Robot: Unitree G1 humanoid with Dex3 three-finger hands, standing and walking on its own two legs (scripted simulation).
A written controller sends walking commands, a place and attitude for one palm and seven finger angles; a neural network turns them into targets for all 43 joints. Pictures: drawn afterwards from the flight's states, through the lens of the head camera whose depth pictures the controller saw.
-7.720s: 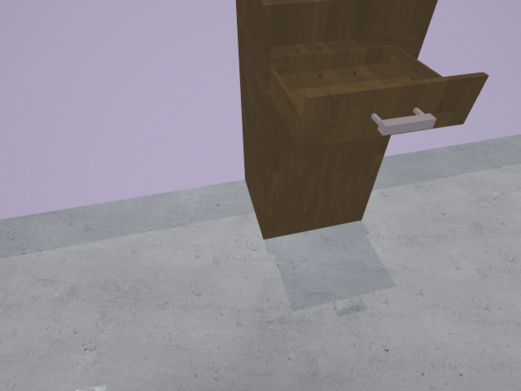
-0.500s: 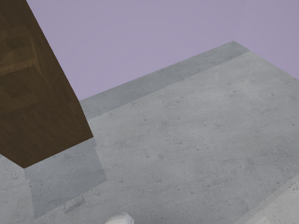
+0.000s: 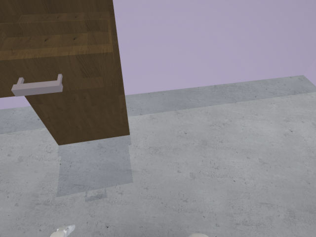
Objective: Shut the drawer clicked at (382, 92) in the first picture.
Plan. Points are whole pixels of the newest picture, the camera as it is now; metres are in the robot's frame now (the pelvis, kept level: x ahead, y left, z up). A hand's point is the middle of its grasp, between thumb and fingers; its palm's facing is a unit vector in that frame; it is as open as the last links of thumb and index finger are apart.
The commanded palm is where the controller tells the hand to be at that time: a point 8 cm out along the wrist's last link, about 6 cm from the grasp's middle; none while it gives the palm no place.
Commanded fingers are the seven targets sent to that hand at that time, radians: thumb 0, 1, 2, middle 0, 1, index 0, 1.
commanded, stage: turn to face it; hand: left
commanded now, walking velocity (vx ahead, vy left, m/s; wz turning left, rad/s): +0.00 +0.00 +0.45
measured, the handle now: (39, 83) +0.52 +0.41 +0.06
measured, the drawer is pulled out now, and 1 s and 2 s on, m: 0.30 0.30 0.30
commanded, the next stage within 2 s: take the last steps up to it in 0.32 s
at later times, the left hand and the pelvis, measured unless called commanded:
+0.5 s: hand out of the picture -0.04 +0.13 -0.15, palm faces +0.30 -0.92 -0.26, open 7.4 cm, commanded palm none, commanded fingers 0.00 0.90 0.90 -0.20 -0.30 -0.20 -0.30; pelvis -0.03 -0.06 +0.00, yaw +14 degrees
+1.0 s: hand out of the picture -0.05 +0.24 -0.18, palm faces +0.38 -0.91 -0.17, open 7.4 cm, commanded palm none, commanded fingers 0.00 0.90 0.90 -0.20 -0.30 -0.20 -0.30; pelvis +0.01 +0.06 +0.00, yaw +17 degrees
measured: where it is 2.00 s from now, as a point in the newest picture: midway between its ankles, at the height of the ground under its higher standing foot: (131, 226)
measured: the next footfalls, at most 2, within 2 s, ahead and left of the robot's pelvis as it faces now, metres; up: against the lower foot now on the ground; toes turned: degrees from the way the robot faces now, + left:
right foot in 0.18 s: +0.03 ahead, -0.15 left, +0.00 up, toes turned +4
left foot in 0.74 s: -0.04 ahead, +0.10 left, +0.00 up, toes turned +22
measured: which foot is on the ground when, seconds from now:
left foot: down 0.00-0.18, up 0.20-0.72, down 0.74-1.00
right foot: up 0.00-0.16, down 0.18-0.74, up 0.76-1.00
